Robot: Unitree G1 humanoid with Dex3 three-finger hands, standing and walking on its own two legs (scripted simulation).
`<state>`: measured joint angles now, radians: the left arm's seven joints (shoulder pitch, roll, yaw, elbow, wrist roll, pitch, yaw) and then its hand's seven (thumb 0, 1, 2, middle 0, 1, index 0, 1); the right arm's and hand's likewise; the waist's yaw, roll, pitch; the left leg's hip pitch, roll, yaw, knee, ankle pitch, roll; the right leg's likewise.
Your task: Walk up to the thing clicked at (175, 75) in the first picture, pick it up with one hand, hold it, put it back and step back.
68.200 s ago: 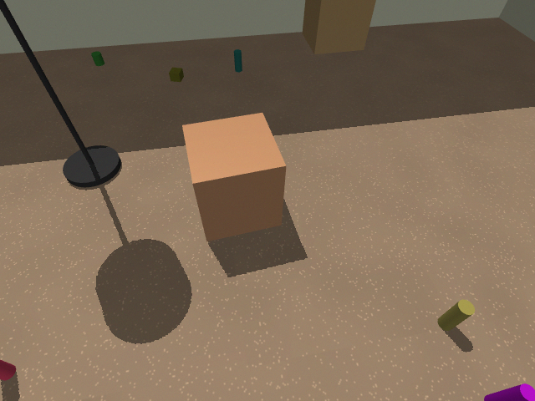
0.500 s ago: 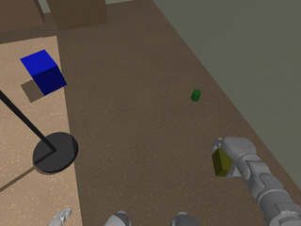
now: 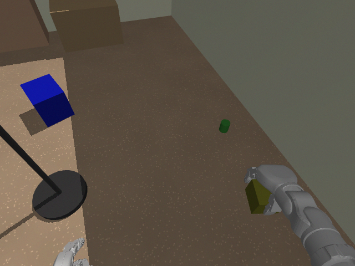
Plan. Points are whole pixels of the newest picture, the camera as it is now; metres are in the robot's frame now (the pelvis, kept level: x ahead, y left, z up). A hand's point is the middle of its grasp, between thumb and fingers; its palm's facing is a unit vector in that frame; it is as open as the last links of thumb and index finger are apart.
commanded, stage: hold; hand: right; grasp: from above
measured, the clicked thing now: (264, 196) +0.31 -0.23 -0.09
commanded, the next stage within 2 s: crouch in 1.40 s
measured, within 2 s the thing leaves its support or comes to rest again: neither
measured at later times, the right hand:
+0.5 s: hand (271, 200) +0.27 -0.21 -0.03, palm faces -0.48 +0.03 -0.88, open 9.8 cm
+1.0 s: hand (274, 200) +0.27 -0.21 -0.01, palm faces -0.47 +0.03 -0.88, open 9.8 cm
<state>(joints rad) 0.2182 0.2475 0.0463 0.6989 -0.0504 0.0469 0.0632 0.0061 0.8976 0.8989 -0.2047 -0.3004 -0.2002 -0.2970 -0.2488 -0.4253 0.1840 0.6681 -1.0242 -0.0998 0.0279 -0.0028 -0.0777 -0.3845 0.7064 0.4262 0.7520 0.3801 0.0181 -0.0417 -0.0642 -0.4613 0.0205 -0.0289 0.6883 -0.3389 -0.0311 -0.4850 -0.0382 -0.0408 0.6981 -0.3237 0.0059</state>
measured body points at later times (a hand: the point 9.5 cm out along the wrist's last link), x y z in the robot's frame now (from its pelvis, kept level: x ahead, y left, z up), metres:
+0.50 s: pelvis -0.01 +0.00 +0.01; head +0.00 +0.03 +0.46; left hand +0.12 +0.26 -0.11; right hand +0.29 -0.21 +0.02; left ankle +0.00 +0.14 -0.72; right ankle +0.02 -0.12 -0.72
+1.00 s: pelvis -0.02 +0.01 +0.01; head -0.01 +0.03 +0.46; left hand +0.13 +0.26 -0.10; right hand +0.29 -0.21 +0.04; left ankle +0.00 +0.14 -0.72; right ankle +0.02 -0.12 -0.72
